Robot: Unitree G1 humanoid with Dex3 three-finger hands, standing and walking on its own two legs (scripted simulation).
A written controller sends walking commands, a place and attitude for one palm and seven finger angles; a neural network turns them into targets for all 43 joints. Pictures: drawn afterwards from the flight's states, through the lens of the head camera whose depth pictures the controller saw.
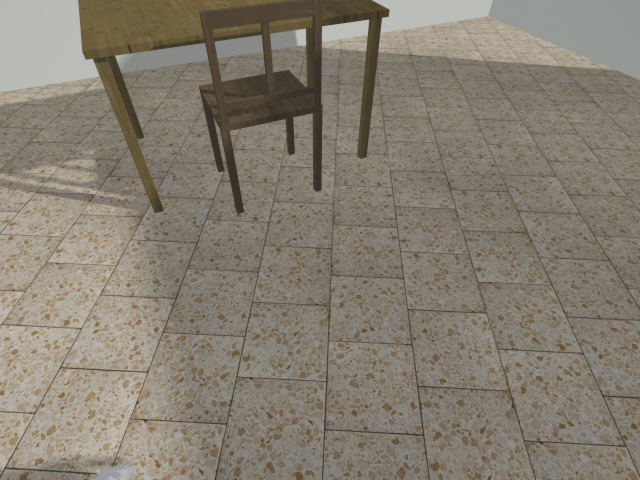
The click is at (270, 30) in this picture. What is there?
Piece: chair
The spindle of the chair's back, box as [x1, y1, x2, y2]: [261, 22, 274, 95]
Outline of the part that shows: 261,23 267,93 270,95 274,94 269,27 268,22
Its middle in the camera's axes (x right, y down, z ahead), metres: -0.20 -0.66 +1.43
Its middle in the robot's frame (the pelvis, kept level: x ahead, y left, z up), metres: +1.50 +0.26 -0.09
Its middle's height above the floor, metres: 0.68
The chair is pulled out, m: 0.00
